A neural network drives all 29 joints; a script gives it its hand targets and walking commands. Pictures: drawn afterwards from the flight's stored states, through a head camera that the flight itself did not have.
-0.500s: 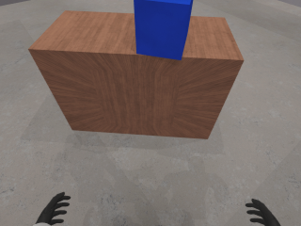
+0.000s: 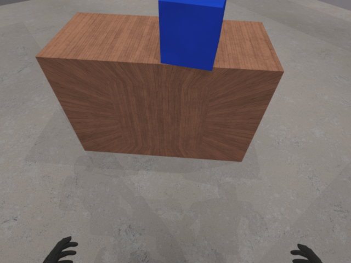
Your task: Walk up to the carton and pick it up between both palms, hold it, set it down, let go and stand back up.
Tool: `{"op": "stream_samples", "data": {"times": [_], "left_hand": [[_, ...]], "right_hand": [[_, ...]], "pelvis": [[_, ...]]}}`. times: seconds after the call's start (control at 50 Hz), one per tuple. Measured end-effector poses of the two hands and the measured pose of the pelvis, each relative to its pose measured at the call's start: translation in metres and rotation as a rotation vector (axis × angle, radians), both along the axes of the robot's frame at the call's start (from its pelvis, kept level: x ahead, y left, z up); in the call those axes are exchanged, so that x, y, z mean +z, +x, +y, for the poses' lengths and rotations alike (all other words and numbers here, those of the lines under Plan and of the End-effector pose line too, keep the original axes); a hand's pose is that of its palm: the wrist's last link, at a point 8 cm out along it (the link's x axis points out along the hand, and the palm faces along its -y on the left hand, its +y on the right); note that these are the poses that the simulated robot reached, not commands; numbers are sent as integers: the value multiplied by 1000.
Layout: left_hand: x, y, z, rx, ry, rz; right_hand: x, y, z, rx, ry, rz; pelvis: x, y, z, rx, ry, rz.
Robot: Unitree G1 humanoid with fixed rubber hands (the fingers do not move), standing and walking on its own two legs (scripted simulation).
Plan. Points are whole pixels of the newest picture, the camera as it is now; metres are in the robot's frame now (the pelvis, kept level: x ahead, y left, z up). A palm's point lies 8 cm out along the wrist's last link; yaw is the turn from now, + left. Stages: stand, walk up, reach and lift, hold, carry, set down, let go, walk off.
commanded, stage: stand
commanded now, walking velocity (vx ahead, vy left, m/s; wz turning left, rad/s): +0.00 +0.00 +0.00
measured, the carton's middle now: (194, 23) +1.00 -0.06 +0.08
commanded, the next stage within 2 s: walk up in 0.20 s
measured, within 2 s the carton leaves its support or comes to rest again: neither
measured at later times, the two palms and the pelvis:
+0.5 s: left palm out of the picture +0.10 +0.30 -0.09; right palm out of the picture +0.08 -0.32 -0.08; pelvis +0.00 -0.01 +0.01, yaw +0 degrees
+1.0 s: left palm out of the picture +0.11 +0.32 -0.08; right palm (313, 239) +0.19 -0.32 -0.09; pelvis +0.09 -0.01 +0.01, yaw -3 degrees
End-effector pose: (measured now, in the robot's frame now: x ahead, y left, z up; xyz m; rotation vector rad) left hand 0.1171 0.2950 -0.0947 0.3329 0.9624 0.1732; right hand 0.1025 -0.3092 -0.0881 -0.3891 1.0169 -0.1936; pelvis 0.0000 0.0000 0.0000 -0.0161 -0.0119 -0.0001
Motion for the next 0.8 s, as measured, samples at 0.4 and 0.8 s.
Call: {"op": "stream_samples", "data": {"times": [0.4, 0.8], "left_hand": [[3, -17, 3, 29, 2, 58], [29, -68, -6, 67, 92, 259]], "right_hand": [[2, -24, -5, -36, 1, 69], [12, 54, -49, 41, 42, -23]], "pelvis": [[10, -4, -1, 0, 2, -8], [19, 49, -38, -32, 46, -35]]}}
